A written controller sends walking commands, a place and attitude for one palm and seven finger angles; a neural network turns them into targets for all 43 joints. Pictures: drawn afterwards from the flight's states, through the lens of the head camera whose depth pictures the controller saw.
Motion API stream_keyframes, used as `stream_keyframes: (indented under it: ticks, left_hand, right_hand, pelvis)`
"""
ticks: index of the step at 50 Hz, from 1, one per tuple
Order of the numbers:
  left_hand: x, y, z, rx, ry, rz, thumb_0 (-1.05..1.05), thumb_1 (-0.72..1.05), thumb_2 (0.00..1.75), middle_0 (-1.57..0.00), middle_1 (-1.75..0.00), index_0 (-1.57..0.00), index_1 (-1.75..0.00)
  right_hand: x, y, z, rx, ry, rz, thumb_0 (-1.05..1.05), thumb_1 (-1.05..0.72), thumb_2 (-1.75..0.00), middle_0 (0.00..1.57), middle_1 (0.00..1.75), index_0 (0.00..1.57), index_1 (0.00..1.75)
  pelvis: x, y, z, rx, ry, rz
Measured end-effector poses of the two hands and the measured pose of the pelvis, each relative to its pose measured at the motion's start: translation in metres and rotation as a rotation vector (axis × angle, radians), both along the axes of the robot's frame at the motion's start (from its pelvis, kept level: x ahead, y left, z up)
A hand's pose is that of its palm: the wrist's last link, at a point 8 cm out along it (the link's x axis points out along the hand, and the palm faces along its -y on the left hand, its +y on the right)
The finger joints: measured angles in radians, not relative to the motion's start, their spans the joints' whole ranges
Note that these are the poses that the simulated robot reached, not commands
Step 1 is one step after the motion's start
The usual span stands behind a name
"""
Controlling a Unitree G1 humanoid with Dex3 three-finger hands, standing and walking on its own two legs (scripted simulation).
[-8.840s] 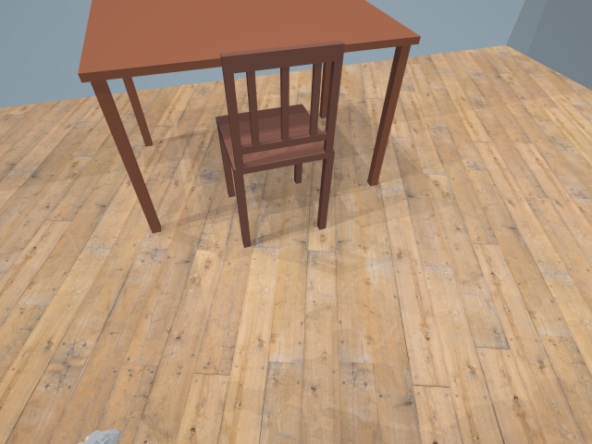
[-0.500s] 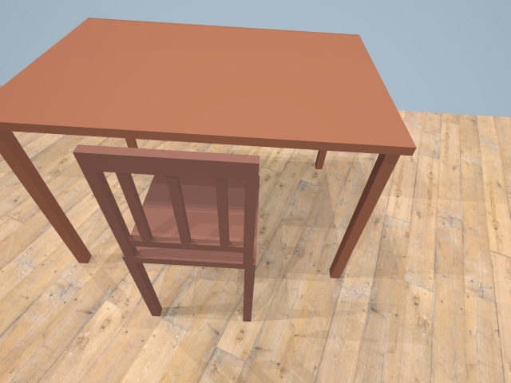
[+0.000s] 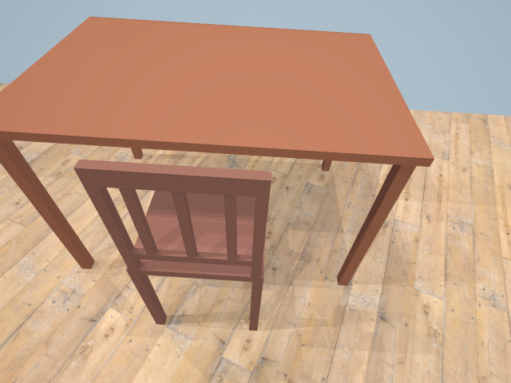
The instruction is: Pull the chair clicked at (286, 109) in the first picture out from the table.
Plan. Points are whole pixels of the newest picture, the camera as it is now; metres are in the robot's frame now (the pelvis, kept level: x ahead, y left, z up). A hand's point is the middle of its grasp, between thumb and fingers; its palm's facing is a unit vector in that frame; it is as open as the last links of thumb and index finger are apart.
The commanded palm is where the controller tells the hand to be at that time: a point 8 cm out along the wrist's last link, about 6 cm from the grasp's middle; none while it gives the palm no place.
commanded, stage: look again from close up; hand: left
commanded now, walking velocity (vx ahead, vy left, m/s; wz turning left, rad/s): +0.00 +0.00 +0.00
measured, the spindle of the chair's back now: (185, 225) +0.47 +0.19 -0.12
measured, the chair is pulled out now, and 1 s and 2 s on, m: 0.00 0.00 0.00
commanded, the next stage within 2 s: raise the hand toward the chair's back in 0.64 s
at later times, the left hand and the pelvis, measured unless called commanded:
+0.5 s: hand out of the picture +0.01 +0.17 -0.18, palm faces +0.02 -0.99 -0.17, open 7.4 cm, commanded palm none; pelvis +0.03 +0.01 +0.00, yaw +0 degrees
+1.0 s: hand (159, 309) +0.23 +0.17 -0.02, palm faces +0.14 -0.99 -0.09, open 8.0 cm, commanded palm +0.13 +0.22 -0.07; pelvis -0.01 -0.01 -0.03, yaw +2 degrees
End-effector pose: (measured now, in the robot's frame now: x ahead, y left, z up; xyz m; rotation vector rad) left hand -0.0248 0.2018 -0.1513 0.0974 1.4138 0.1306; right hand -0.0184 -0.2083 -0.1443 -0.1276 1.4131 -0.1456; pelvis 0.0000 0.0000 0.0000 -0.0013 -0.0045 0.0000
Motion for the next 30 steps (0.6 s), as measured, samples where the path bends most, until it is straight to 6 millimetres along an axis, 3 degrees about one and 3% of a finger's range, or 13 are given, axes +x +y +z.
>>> stream_keyframes:
  ticks: [12,30]
  left_hand:
    - [0.021,0.009,0.0,0.011,0.005,-0.009,0.01,0.91,0.9,-0.2,-0.3,-0.19,-0.3]
    - [0.034,0.012,0.002,0.023,0.013,-0.012,0.01,0.91,0.9,-0.2,-0.3,-0.19,-0.3]
  right_hand:
    - [0.024,-0.002,0.001,-0.021,-0.012,0.008,0.01,-0.92,-0.9,0.2,0.3,0.2,0.3]
    - [0.029,0.003,-0.001,-0.006,0.015,0.003,0.01,-0.92,-0.9,0.2,0.3,0.2,0.3]
  pelvis:
    - [0.018,0.004,0.001,0.005,-0.004,-0.006]
    - [0.03,0.004,0.001,0.009,-0.004,-0.008]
